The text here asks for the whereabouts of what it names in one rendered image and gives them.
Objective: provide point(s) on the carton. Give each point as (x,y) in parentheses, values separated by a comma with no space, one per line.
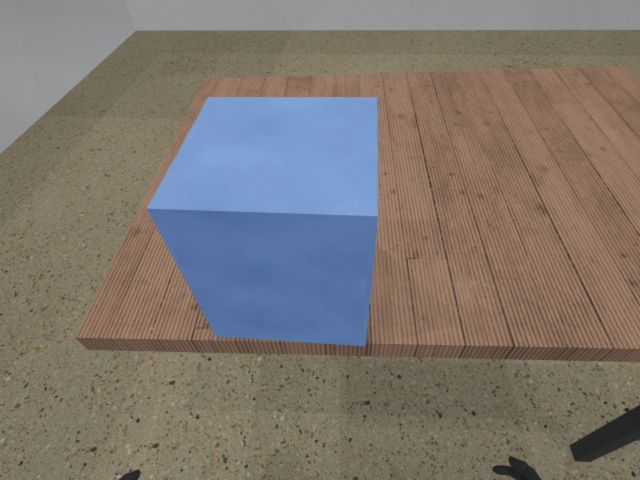
(270,211)

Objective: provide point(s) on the table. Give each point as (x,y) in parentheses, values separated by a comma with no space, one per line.
(508,227)

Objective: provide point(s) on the right robot hand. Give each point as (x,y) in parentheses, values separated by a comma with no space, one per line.
(520,470)

